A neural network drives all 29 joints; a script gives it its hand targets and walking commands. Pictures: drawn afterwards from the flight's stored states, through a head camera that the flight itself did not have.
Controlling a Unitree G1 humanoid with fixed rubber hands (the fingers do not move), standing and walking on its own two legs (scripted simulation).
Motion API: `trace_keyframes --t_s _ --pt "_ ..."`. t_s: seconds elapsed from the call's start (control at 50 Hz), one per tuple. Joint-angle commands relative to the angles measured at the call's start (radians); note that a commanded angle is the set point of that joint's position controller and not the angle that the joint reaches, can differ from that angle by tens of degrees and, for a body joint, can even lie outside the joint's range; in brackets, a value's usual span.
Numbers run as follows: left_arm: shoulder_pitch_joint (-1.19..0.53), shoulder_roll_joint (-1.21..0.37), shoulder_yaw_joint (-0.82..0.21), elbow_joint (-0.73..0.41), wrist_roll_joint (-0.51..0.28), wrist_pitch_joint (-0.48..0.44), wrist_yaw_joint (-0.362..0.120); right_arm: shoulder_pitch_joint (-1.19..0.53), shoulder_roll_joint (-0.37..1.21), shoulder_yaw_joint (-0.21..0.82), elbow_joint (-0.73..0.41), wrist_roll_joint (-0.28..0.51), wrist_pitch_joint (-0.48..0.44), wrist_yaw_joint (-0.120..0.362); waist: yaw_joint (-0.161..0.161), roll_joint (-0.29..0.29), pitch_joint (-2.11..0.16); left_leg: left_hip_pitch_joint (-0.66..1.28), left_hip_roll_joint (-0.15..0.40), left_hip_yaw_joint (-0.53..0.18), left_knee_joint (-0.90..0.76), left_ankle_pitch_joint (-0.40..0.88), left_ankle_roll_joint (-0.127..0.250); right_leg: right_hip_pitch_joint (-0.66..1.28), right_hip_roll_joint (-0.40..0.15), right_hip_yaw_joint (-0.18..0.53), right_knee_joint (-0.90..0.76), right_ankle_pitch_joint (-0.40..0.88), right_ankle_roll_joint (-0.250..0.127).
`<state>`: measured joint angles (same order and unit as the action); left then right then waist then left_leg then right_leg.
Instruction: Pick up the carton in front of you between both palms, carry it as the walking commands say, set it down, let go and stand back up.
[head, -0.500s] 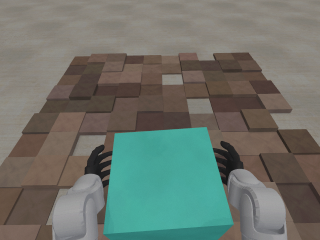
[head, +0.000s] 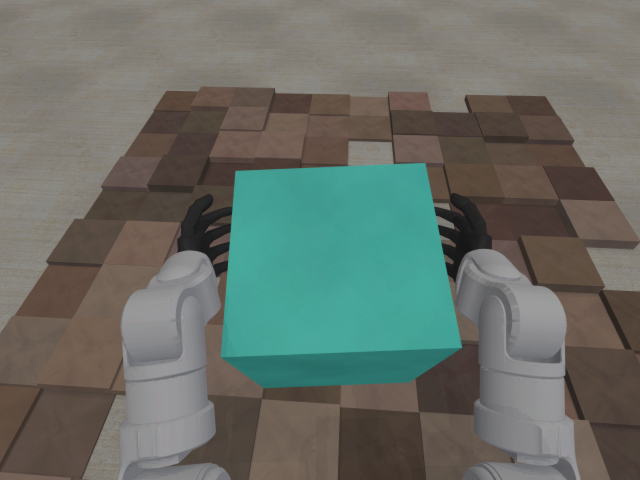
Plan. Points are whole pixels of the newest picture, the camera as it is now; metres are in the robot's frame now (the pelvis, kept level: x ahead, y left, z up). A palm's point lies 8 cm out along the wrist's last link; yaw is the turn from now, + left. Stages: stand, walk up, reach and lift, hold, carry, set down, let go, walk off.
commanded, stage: carry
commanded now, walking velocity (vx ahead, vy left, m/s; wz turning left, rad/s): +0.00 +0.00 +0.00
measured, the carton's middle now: (333, 290) +0.35 +0.00 +0.06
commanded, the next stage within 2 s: none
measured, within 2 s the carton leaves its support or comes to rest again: neither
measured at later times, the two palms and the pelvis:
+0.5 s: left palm (170, 272) +0.34 +0.19 +0.11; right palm (428, 259) +0.35 -0.11 +0.11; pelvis +0.02 +0.02 +0.01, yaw +1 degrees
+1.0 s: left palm (157, 307) +0.30 +0.19 +0.11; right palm (431, 288) +0.31 -0.11 +0.11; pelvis -0.01 +0.02 +0.00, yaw +2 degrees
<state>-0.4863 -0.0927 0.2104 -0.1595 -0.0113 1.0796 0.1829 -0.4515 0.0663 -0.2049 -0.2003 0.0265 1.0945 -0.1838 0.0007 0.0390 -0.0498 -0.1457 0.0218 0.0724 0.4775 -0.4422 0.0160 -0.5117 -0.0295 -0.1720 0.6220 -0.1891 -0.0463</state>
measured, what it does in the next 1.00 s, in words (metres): stands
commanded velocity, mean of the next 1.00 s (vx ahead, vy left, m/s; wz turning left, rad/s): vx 0.00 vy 0.00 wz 0.00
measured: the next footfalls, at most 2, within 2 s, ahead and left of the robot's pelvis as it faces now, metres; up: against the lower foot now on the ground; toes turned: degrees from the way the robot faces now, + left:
none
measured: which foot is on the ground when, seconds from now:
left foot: down 0.00-1.00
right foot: down 0.00-1.00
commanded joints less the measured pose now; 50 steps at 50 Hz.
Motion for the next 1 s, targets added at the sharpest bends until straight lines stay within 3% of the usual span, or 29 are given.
trace_keyframes --t_s 0.0,0.04,0.06,0.1,0.12,0.14,0.18,0.24,0.26,0.3,0.34,0.38,0.4,0.42,0.46,0.48,0.52,0.54,0.56,0.6,0.62,0.66,0.7,0.74,0.76,0.82,0.84,0.88,0.98 --pt "-0.448 -0.592 -0.524 -0.095 -0.165 0.019 0.002 -0.528 0.615 0.555 -0.099 0.179 0.003 -0.004 0.010 -0.019 -0.485 0.081 0.094 -0.050 0.078 0.753 -0.006 0.365 -0.104 0.115 0.035 0.551 -0.057" --pt "-0.492 -0.595 -0.527 -0.107 -0.166 0.036 -0.001 -0.550 0.618 0.542 -0.095 0.177 0.018 -0.001 0.018 -0.013 -0.477 0.016 0.089 -0.034 0.132 0.799 -0.014 0.402 -0.099 0.105 0.033 0.618 -0.075" --pt "-0.515 -0.603 -0.532 -0.110 -0.170 0.043 -0.005 -0.559 0.623 0.537 -0.092 0.174 0.025 0.002 0.019 -0.031 -0.481 -0.028 0.075 -0.024 0.151 0.714 -0.026 0.446 -0.113 0.121 0.024 0.713 -0.090" --pt "-0.552 -0.630 -0.545 -0.109 -0.175 0.054 -0.015 -0.575 0.641 0.531 -0.080 0.164 0.038 0.010 0.018 -0.097 -0.476 -0.132 0.031 -0.015 0.083 0.374 -0.048 0.553 -0.162 0.176 -0.005 0.924 -0.121" --pt "-0.572 -0.645 -0.553 -0.106 -0.178 0.059 -0.021 -0.582 0.654 0.529 -0.070 0.158 0.043 0.014 0.010 -0.123 -0.465 -0.133 0.017 -0.014 -0.008 0.244 -0.050 0.573 -0.173 0.184 -0.015 0.940 -0.119" --pt "-0.578 -0.660 -0.560 -0.096 -0.180 0.065 -0.026 -0.588 0.665 0.528 -0.058 0.151 0.048 0.019 0.008 -0.128 -0.453 -0.091 0.017 -0.013 -0.085 0.241 -0.048 0.556 -0.169 0.177 -0.018 0.888 -0.104" --pt "-0.565 -0.688 -0.566 -0.064 -0.177 0.073 -0.035 -0.581 0.688 0.526 -0.027 0.142 0.055 0.028 0.010 -0.088 -0.438 0.048 0.044 -0.016 -0.105 0.503 -0.044 0.443 -0.133 0.143 -0.003 0.697 -0.068" --pt "-0.549 -0.731 -0.569 -0.028 -0.152 0.073 -0.044 -0.557 0.714 0.520 0.013 0.117 0.053 0.042 0.005 0.093 -0.419 0.251 0.170 -0.057 0.048 1.203 -0.015 0.174 -0.034 0.028 0.033 0.214 -0.007" --pt "-0.563 -0.755 -0.577 -0.018 -0.147 0.071 -0.050 -0.566 0.728 0.521 0.020 0.107 0.048 0.048 0.004 0.122 -0.398 0.244 0.178 -0.053 0.064 1.294 -0.008 0.158 -0.009 0.002 0.001 0.127 0.006" --pt "-0.594 -0.807 -0.598 -0.007 -0.149 0.058 -0.066 -0.584 0.762 0.525 0.020 0.092 0.036 0.062 0.008 0.112 -0.384 0.182 0.162 -0.033 0.085 1.295 -0.024 0.223 0.000 -0.005 -0.031 0.180 0.003" --pt "-0.613 -0.851 -0.621 0.000 -0.158 0.039 -0.082 -0.600 0.798 0.541 0.015 0.084 0.018 0.075 0.022 0.052 -0.416 0.081 0.118 0.007 0.138 1.088 -0.053 0.360 -0.041 0.038 -0.038 0.453 -0.029" --pt "-0.603 -0.882 -0.641 0.006 -0.165 0.020 -0.093 -0.596 0.826 0.560 0.018 0.086 0.001 0.082 0.030 -0.051 -0.452 -0.077 0.045 0.009 0.167 0.592 -0.075 0.534 -0.145 0.151 -0.055 0.865 -0.100" --pt "-0.604 -0.890 -0.650 0.007 -0.169 0.011 -0.095 -0.584 0.838 0.570 0.022 0.087 -0.007 0.085 0.023 -0.115 -0.443 -0.143 0.017 -0.007 0.053 0.286 -0.074 0.603 -0.179 0.194 -0.068 0.949 -0.122" --pt "-0.609 -0.888 -0.657 0.006 -0.171 0.004 -0.095 -0.576 0.845 0.574 0.028 0.089 -0.013 0.086 0.012 -0.147 -0.428 -0.122 0.014 -0.016 -0.095 0.141 -0.064 0.608 -0.185 0.192 -0.069 0.884 -0.112" --pt "-0.570 -0.874 -0.657 0.011 -0.167 -0.006 -0.092 -0.562 0.838 0.572 0.036 0.092 -0.021 0.084 0.012 -0.127 -0.398 0.050 0.040 -0.018 -0.210 0.367 -0.045 0.482 -0.147 0.153 -0.063 0.610 -0.056" --pt "-0.548 -0.858 -0.649 0.017 -0.160 -0.010 -0.085 -0.548 0.821 0.569 0.036 0.092 -0.022 0.080 0.015 -0.079 -0.400 0.166 0.083 -0.027 -0.160 0.626 -0.046 0.360 -0.121 0.124 -0.038 0.454 -0.030" --pt "-0.492 -0.825 -0.619 0.024 -0.131 -0.011 -0.069 -0.511 0.785 0.566 0.037 0.094 -0.024 0.072 0.006 0.093 -0.390 0.331 0.203 -0.058 -0.016 1.269 -0.030 0.123 -0.039 0.020 0.017 0.082 0.025" --pt "-0.490 -0.817 -0.616 0.013 -0.122 -0.008 -0.064 -0.504 0.775 0.562 0.032 0.090 -0.029 0.067 -0.004 0.142 -0.362 0.303 0.221 -0.066 0.000 1.357 -0.014 0.099 -0.018 0.001 0.017 -0.013 0.038" --pt "-0.506 -0.814 -0.622 0.002 -0.124 -0.007 -0.062 -0.508 0.770 0.559 0.021 0.088 -0.031 0.065 -0.003 0.147 -0.340 0.270 0.218 -0.061 -0.003 1.353 -0.008 0.108 -0.015 0.002 0.004 -0.032 0.041" --pt "-0.530 -0.816 -0.628 -0.014 -0.131 -0.009 -0.062 -0.534 0.773 0.562 -0.001 0.091 -0.034 0.066 0.011 0.118 -0.325 0.188 0.187 -0.015 0.016 1.288 -0.029 0.201 -0.015 -0.001 -0.051 0.082 0.034" --pt "-0.537 -0.815 -0.630 -0.016 -0.134 -0.011 -0.062 -0.539 0.774 0.566 -0.011 0.096 -0.034 0.067 0.016 0.090 -0.345 0.153 0.165 0.000 0.034 1.235 -0.051 0.262 -0.030 0.012 -0.033 0.225 0.019" --pt "-0.529 -0.811 -0.630 -0.012 -0.138 -0.012 -0.063 -0.532 0.767 0.568 -0.011 0.095 -0.034 0.066 0.023 0.035 -0.394 0.084 0.118 0.033 0.085 0.974 -0.067 0.362 -0.078 0.056 -0.033 0.487 -0.017" --pt "-0.514 -0.805 -0.627 0.001 -0.138 -0.011 -0.062 -0.511 0.759 0.564 0.004 0.087 -0.031 0.061 0.016 -0.022 -0.415 0.037 0.085 0.016 0.073 0.662 -0.067 0.412 -0.126 0.110 -0.052 0.639 -0.046" --pt "-0.492 -0.790 -0.615 0.023 -0.134 -0.007 -0.061 -0.496 0.752 0.554 0.028 0.080 -0.024 0.056 0.008 -0.070 -0.388 0.043 0.085 -0.013 -0.048 0.471 -0.055 0.391 -0.139 0.127 -0.059 0.576 -0.043" --pt "-0.481 -0.782 -0.604 0.037 -0.128 -0.005 -0.059 -0.489 0.746 0.547 0.043 0.076 -0.020 0.054 0.009 -0.073 -0.374 0.076 0.095 -0.015 -0.071 0.502 -0.050 0.354 -0.134 0.121 -0.057 0.483 -0.032" --pt "-0.453 -0.769 -0.568 0.071 -0.101 0.000 -0.055 -0.487 0.739 0.534 0.067 0.070 -0.015 0.050 0.010 0.017 -0.345 0.156 0.171 -0.018 -0.016 0.889 -0.036 0.206 -0.083 0.058 -0.018 0.216 0.011" --pt "-0.468 -0.773 -0.566 0.063 -0.099 0.001 -0.055 -0.503 0.746 0.535 0.064 0.073 -0.018 0.049 0.009 0.041 -0.330 0.125 0.185 -0.017 -0.010 0.925 -0.027 0.206 -0.074 0.045 -0.022 0.173 0.016" --pt "-0.512 -0.793 -0.580 0.049 -0.113 -0.001 -0.058 -0.536 0.763 0.539 0.053 0.080 -0.022 0.052 0.012 0.047 -0.316 0.074 0.177 -0.006 -0.014 0.847 -0.025 0.233 -0.077 0.048 -0.027 0.168 0.012" --pt "-0.543 -0.810 -0.599 0.040 -0.133 -0.009 -0.059 -0.548 0.778 0.541 0.059 0.082 -0.026 0.053 0.012 0.005 -0.330 0.015 0.126 0.011 -0.020 0.476 -0.020 0.283 -0.108 0.090 -0.063 0.237 -0.011"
